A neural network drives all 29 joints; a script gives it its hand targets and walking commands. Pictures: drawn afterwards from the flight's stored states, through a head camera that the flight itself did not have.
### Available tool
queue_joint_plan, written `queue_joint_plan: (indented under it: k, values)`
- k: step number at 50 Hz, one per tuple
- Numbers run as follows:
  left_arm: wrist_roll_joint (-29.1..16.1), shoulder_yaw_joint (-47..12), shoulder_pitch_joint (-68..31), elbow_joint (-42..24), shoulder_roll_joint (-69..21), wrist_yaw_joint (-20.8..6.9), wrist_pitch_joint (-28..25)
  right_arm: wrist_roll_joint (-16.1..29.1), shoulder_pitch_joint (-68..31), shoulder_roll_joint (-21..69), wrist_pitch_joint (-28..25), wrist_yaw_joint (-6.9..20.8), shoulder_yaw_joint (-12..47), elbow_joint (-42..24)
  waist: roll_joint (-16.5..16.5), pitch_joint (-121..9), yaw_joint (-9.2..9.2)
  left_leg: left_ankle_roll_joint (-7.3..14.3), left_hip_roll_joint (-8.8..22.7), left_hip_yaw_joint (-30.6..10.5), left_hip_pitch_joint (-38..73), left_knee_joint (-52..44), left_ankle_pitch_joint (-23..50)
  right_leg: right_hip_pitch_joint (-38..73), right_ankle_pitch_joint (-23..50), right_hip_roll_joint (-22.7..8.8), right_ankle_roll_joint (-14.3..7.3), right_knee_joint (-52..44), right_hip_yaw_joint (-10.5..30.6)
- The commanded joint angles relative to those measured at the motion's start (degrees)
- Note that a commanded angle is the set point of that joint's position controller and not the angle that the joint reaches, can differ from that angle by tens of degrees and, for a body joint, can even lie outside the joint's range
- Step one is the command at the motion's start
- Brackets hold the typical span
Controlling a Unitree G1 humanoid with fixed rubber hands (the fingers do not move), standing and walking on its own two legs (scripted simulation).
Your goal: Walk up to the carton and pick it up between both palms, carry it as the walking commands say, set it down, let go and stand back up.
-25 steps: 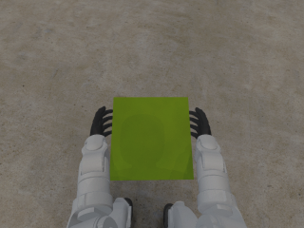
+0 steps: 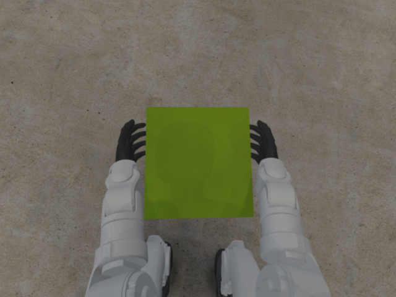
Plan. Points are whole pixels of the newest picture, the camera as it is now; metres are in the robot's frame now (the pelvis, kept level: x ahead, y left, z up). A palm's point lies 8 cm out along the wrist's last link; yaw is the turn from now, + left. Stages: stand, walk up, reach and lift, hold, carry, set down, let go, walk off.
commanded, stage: set down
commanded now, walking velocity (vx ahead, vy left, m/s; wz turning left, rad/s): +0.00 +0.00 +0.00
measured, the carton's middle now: (196, 166) +0.40 +0.02 -0.15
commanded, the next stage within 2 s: none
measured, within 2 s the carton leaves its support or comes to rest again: neither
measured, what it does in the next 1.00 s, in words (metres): lowers itself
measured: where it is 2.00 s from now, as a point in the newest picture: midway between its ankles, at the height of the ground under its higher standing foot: (192, 284)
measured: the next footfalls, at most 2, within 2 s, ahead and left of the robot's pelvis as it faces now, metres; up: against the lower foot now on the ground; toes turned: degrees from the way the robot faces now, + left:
none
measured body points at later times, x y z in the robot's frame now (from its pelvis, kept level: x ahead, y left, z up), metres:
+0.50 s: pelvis -0.02 -0.01 -0.08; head +0.20 +0.00 +0.31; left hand +0.42 +0.16 -0.15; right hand +0.43 -0.12 -0.15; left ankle +0.08 +0.12 -0.63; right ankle +0.06 -0.12 -0.63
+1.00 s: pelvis -0.03 +0.00 -0.15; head +0.24 +0.00 +0.21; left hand +0.44 +0.17 -0.24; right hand +0.46 -0.12 -0.24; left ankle +0.08 +0.12 -0.63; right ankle +0.06 -0.12 -0.63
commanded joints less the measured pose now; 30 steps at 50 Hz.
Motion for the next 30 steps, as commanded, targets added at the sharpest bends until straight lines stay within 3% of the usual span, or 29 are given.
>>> queue_joint_plan:
  k: [1, 24, 30]
  values:
    - [-7.3, -34.3, -26.6, 10.8, -49.8, -14.9, 0.6, 8.0, -28.9, 51.9, -1.1, 15.6, 33.7, 6.6, 0.4, -42.5, 0.88, -0.3, -9.1, -1.7, 27.0, -1.2, 15.6, 13.2, 12.4, 9.0, -0.3, -4.1, 1.1]
    - [-9.3, -29.5, -39.9, 16.1, -45.5, -13.4, 1.2, 10.4, -42.5, 49.6, -0.6, 10.7, 30.8, 11.5, -0.5, -47.9, 2.27, -0.5, -10.2, 1.0, 6.0, 12.7, 2.9, 0.1, 1.8, 10.0, 1.1, 9.9, -0.2]
    - [-10.2, -29.0, -42.5, 16.5, -45.4, -12.9, 1.0, 10.8, -44.8, 49.0, -0.8, 10.0, 30.3, 12.5, -0.2, -50.3, 2.59, -1.1, -10.5, 1.6, 2.9, 16.1, 4.2, -1.5, 3.6, 10.4, 1.2, 13.7, -0.9]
